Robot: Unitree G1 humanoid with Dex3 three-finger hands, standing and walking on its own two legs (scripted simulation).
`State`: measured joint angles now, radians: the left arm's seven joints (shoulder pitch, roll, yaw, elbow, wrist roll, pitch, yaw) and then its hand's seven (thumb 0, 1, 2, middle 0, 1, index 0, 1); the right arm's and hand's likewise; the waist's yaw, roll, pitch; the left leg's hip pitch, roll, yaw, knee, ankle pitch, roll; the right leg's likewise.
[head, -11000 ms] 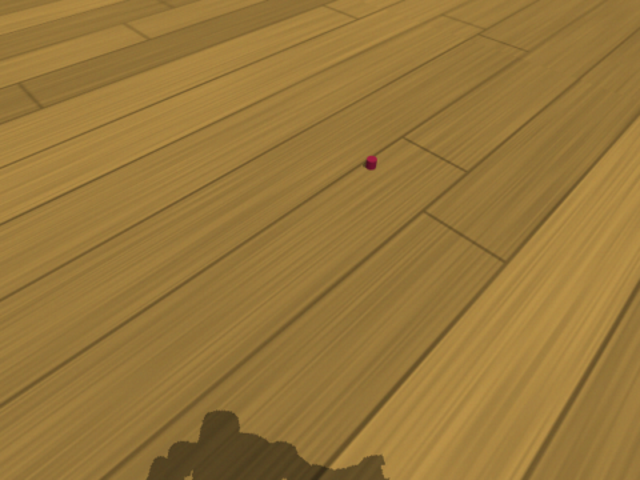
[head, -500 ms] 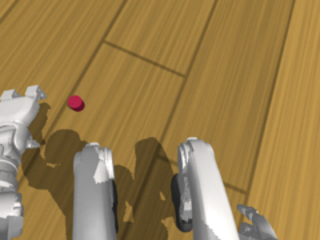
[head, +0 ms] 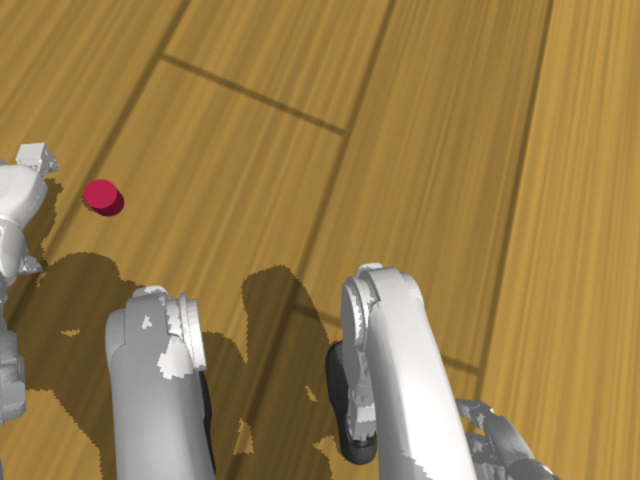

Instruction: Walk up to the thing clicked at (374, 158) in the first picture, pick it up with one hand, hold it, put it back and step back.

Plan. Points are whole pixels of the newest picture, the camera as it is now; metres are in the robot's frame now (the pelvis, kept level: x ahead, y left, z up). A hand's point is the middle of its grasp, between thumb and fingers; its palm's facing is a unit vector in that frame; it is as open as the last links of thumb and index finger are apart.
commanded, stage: rise first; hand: left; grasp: from above
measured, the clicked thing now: (104, 198) +0.50 +0.28 -0.31
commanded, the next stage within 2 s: none
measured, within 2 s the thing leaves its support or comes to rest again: neither
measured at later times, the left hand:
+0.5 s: hand (39, 213) +0.44 +0.32 -0.19, palm faces -0.45 -0.08 -0.89, open 13.9 cm
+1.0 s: hand (42, 207) +0.45 +0.33 -0.20, palm faces -0.45 -0.08 -0.89, open 13.9 cm
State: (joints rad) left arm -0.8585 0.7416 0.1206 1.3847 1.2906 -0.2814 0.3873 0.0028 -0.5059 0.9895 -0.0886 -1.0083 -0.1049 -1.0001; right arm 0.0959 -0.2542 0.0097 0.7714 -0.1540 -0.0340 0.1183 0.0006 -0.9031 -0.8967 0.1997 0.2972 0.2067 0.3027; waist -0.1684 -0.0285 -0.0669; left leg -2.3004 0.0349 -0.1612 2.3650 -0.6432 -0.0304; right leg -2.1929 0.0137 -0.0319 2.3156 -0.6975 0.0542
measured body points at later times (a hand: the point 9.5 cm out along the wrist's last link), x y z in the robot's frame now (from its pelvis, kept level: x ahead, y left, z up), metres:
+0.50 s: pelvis +0.01 +0.00 -0.01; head +0.25 +0.07 +0.36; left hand +0.46 +0.33 -0.14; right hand +0.08 -0.28 -0.13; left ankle +0.09 +0.14 -0.30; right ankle +0.10 -0.14 -0.30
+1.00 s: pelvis +0.01 +0.00 -0.02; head +0.25 +0.08 +0.35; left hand +0.47 +0.33 -0.15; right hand +0.07 -0.27 -0.13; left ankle +0.09 +0.14 -0.30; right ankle +0.10 -0.14 -0.30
